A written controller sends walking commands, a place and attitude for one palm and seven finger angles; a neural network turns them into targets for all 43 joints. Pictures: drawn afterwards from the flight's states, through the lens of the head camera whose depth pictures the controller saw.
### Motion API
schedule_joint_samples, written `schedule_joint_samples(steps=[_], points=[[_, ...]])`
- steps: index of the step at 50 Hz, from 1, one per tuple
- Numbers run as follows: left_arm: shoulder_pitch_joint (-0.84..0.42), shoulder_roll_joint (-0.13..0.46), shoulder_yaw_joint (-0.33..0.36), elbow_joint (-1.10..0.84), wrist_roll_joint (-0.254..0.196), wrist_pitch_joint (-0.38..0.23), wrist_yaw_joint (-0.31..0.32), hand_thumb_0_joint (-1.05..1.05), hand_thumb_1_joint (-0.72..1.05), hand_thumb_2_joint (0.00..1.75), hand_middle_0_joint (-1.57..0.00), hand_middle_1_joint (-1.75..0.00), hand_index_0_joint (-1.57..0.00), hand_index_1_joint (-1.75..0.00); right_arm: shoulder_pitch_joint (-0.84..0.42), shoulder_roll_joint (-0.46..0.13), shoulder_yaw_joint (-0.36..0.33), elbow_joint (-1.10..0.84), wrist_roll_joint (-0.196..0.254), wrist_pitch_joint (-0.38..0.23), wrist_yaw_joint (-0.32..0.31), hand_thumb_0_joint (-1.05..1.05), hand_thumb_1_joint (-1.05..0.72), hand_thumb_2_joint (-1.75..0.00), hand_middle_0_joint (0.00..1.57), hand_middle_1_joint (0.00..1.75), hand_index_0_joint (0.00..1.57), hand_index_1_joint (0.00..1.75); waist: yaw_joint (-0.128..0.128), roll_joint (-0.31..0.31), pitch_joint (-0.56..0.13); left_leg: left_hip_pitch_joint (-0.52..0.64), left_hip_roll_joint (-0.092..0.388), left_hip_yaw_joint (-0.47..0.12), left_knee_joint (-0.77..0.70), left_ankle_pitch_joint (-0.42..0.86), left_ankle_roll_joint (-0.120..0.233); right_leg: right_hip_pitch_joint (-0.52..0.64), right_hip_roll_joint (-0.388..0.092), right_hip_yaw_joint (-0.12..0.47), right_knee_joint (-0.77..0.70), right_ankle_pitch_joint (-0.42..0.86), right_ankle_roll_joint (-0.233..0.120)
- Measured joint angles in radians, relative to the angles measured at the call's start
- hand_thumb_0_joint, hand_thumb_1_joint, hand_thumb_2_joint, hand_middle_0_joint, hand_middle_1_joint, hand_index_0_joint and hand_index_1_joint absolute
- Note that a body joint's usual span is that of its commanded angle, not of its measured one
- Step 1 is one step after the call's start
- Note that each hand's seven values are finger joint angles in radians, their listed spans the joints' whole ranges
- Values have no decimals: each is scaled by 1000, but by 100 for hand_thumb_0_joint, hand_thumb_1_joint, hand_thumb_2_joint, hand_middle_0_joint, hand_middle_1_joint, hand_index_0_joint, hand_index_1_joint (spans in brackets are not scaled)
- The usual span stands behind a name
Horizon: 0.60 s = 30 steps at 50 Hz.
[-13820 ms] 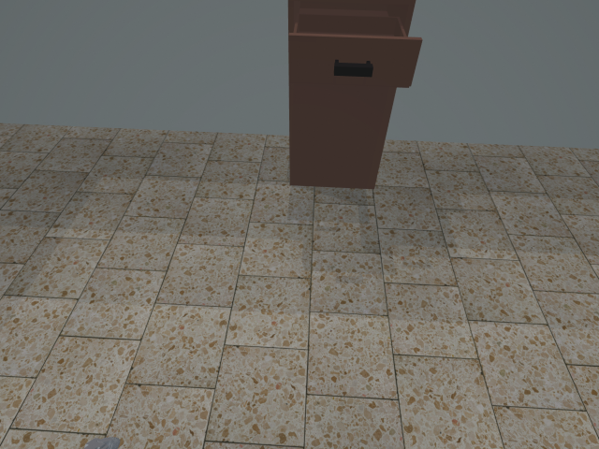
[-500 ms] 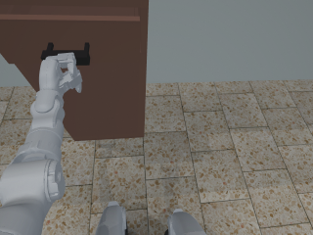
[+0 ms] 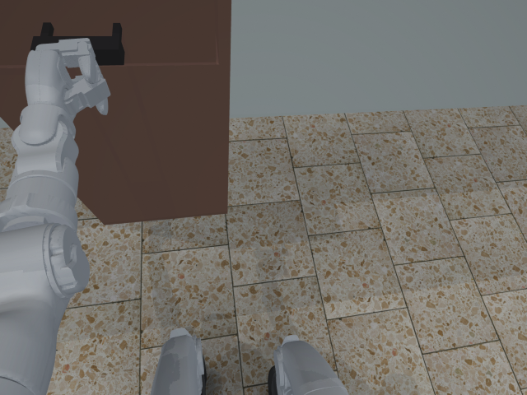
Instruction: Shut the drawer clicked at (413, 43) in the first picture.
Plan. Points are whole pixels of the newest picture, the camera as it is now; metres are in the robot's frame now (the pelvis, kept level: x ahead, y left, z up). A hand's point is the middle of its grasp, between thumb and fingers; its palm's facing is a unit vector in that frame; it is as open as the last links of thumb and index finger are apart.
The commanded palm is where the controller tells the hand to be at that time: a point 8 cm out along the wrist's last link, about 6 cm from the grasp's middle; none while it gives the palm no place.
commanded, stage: push the drawer shut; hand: left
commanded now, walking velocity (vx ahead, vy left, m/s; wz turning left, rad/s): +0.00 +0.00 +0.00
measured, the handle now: (81, 40) +0.62 +0.22 +0.10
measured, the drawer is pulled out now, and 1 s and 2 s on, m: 0.00 0.00 0.00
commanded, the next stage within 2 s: pull the fist back off the drawer in 0.10 s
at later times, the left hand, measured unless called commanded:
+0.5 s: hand (99, 83) +0.54 +0.19 +0.09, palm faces +0.05 -1.00 -0.05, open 3.0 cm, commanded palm +0.53 +0.20 +0.10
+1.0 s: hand (105, 95) +0.52 +0.18 +0.09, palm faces +0.07 -1.00 -0.04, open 3.3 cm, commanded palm +0.49 +0.22 +0.10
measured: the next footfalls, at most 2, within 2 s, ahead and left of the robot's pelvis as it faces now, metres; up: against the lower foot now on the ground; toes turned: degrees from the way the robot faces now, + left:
none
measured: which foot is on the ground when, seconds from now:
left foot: down 0.00-1.00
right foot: down 0.00-1.00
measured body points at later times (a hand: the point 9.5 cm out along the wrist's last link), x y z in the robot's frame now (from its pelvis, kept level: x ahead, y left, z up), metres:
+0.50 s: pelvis -0.02 +0.01 -0.01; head +0.13 +0.05 +0.41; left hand +0.53 +0.24 +0.10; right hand -0.04 -0.26 -0.11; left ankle +0.07 +0.13 -0.64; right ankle -0.01 -0.13 -0.64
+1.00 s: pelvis +0.02 +0.00 +0.02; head +0.14 +0.02 +0.45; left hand +0.51 +0.23 +0.10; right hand +0.03 -0.26 -0.10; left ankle +0.07 +0.13 -0.64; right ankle -0.01 -0.13 -0.64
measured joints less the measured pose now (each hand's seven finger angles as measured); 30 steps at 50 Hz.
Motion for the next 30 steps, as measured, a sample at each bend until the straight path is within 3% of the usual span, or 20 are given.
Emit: schedule_joint_samples(steps=[18, 30], points=[[-112, 47, -67, 35, 15, 46, 35, -1, 70, 100, -140, -160, -140, -160, -29, -6, 20, -11, -8, -47, -15, 0, -91, -90, 20, 30, 21, 30, -30, -10, 4, -88, -12, -27, 40, 24, 7, -75, -5, -24, 39, 15, 4], [-62, 5, -53, -33, 6, 55, 64, 1, 81, 98, -140, -160, -140, -160, -4, 1, 11, -15, -12, -31, 7, 0, -91, -90, 20, 30, 21, 30, -22, -3, 9, -66, -12, -7, 25, 27, 14, -62, -9, -4, 27, 23, 12]])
